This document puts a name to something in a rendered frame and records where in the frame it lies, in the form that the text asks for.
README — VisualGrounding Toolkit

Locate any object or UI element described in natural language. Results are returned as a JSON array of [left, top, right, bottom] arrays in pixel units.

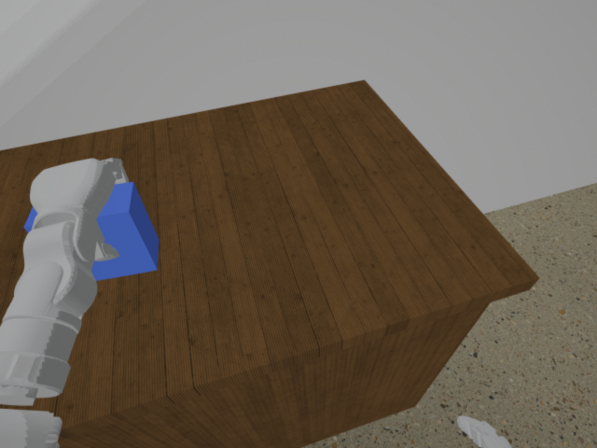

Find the robot right hand
[[457, 415, 512, 448]]

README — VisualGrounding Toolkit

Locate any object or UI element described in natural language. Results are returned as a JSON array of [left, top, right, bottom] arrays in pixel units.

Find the robot left hand
[[30, 158, 129, 261]]

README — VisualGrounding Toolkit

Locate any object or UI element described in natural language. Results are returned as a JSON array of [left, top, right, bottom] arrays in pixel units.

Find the table
[[0, 80, 539, 448]]

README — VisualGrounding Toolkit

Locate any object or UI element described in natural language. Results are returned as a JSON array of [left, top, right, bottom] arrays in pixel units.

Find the robot left upper arm
[[0, 409, 62, 448]]

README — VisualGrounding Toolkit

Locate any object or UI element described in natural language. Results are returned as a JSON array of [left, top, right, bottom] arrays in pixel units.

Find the left robot forearm
[[0, 205, 99, 406]]

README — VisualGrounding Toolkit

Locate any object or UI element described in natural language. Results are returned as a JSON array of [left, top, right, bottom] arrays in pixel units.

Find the sponge
[[24, 182, 160, 281]]

